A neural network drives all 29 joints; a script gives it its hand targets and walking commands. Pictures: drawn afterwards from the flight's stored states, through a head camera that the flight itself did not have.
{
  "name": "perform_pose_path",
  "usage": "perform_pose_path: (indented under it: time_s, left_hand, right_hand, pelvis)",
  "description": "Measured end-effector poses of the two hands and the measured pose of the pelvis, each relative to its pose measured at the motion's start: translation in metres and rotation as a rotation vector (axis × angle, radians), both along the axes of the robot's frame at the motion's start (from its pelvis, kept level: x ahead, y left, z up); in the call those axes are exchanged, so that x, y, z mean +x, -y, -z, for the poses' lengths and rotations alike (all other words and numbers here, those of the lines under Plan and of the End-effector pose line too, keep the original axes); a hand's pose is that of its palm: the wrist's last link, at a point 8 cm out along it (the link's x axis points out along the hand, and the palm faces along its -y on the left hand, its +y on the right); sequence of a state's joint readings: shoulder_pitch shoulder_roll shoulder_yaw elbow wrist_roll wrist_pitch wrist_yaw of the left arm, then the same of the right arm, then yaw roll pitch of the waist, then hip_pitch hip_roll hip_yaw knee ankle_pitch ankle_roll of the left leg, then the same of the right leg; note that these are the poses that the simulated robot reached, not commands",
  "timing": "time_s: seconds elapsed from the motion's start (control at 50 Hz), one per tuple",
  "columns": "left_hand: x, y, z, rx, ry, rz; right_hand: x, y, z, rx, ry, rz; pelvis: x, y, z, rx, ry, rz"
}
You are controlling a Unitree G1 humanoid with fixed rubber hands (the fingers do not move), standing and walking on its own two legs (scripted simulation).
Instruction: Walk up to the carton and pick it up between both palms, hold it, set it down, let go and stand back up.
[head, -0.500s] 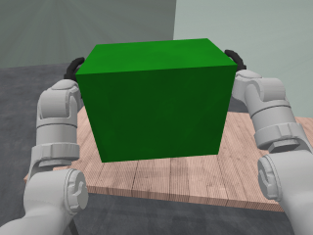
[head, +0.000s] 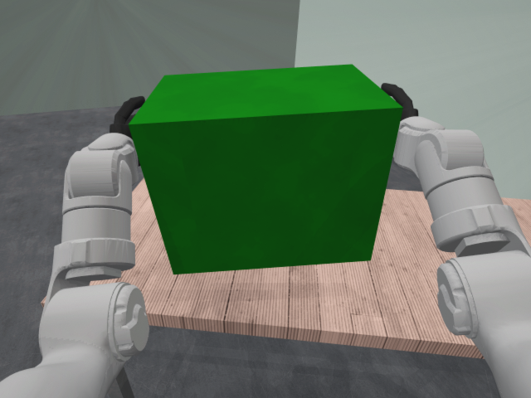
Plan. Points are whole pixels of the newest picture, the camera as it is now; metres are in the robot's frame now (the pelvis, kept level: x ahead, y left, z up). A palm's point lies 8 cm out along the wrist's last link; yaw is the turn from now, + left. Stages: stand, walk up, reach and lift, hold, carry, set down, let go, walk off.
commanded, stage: hold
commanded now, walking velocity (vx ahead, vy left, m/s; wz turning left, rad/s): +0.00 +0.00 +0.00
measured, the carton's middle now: (265, 166) +0.39 +0.00 +0.25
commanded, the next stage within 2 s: set down in 0.04 s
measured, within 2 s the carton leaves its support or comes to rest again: neither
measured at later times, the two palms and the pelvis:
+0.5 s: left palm (122, 151) +0.40 +0.21 +0.27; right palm (375, 145) +0.41 -0.17 +0.28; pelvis +0.01 +0.00 +0.00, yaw +2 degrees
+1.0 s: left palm (142, 164) +0.41 +0.19 +0.24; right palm (384, 170) +0.40 -0.19 +0.24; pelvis +0.02 +0.00 +0.00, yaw +1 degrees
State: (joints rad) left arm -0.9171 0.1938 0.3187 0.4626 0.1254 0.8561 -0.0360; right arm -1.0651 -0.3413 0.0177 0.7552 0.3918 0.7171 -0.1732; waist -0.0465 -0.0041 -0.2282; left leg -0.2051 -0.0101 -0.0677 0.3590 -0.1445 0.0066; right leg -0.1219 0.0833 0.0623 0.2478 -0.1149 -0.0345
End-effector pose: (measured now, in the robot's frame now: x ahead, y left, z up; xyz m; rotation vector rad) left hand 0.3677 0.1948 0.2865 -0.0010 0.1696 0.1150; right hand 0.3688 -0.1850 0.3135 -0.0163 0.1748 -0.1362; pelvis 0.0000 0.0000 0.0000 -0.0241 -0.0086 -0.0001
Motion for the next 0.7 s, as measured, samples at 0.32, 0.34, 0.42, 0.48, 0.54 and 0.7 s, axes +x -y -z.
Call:
perform_pose_path:
  time_s: [0.32,0.34,0.42,0.48,0.54,0.7]
  left_hand:
    - [0.017,-0.007,-0.019,-0.023,0.098,-0.017]
    - [0.019,-0.007,-0.017,-0.021,0.096,-0.012]
    - [0.026,-0.012,-0.002,-0.009,0.083,-0.013]
    - [0.029,-0.015,0.014,-0.003,0.073,-0.017]
    - [0.031,-0.017,0.030,-0.005,0.066,-0.023]
    - [0.032,-0.014,0.052,-0.015,0.088,-0.027]
  right_hand:
    - [0.019,-0.007,-0.013,0.042,0.118,-0.015]
    - [0.021,-0.008,-0.011,0.038,0.118,-0.015]
    - [0.030,-0.013,0.008,0.014,0.109,-0.022]
    - [0.035,-0.016,0.027,-0.001,0.099,-0.028]
    - [0.039,-0.018,0.046,-0.009,0.095,-0.034]
    - [0.039,-0.014,0.072,0.020,0.122,-0.029]
  pelvis:
    - [0.002,0.000,-0.001,0.009,0.023,-0.018]
    - [0.003,0.000,-0.002,0.010,0.029,-0.018]
    - [0.008,0.001,-0.002,0.012,0.049,-0.023]
    - [0.012,0.001,-0.002,0.011,0.058,-0.030]
    - [0.015,0.001,-0.001,0.009,0.061,-0.038]
    - [0.022,-0.002,0.000,0.004,0.060,-0.052]
